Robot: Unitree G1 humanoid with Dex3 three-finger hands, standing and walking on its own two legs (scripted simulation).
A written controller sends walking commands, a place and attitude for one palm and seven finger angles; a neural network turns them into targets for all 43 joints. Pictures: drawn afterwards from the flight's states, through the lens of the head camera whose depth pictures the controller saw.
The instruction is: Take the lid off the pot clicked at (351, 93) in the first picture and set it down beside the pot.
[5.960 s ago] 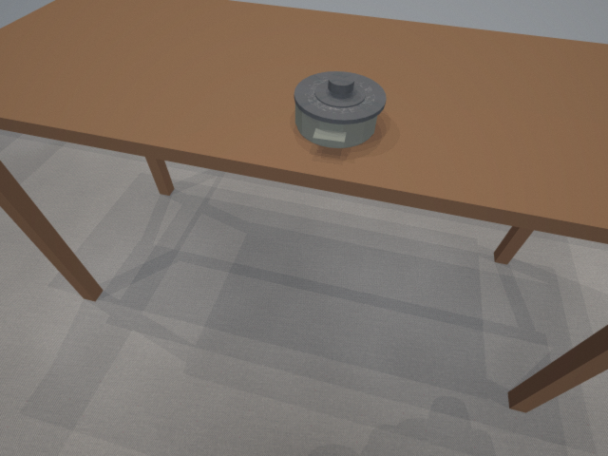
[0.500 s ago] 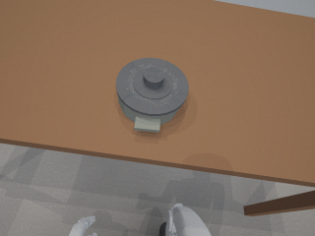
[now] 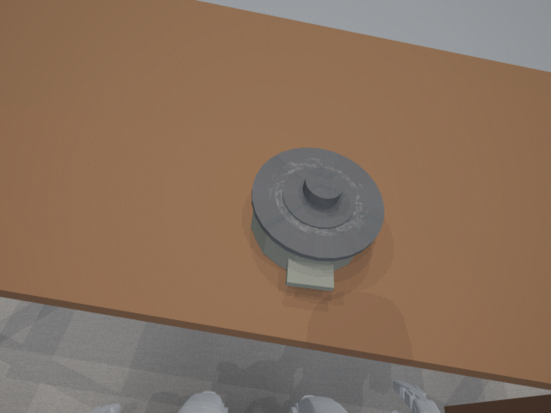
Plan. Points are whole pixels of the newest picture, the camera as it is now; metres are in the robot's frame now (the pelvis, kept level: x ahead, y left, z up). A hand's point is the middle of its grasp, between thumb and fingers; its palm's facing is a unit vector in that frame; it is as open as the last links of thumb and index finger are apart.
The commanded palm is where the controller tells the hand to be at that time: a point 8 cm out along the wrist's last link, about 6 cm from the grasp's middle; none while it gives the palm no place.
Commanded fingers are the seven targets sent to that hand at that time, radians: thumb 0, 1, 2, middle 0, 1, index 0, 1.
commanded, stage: come to a stop and stand still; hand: left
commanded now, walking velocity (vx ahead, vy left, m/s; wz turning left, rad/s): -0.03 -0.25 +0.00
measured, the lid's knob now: (323, 187) +0.35 +0.00 +0.17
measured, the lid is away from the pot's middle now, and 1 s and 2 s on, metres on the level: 0.00 0.00 0.00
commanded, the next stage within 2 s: look again from close up in 0.68 s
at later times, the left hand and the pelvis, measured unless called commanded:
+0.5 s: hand out of the picture -0.02 +0.15 -0.15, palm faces +0.00 -0.98 -0.22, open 7.4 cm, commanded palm none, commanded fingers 0.00 0.90 0.90 -0.20 -0.30 -0.20 -0.30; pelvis -0.05 -0.04 +0.01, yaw -2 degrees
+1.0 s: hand out of the picture -0.05 +0.17 -0.17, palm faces +0.01 -0.97 -0.23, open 7.4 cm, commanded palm none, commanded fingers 0.00 0.90 0.90 -0.20 -0.30 -0.20 -0.30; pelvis -0.05 -0.02 +0.01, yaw -1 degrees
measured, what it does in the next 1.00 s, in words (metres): steps on the spot: right foot, then left foot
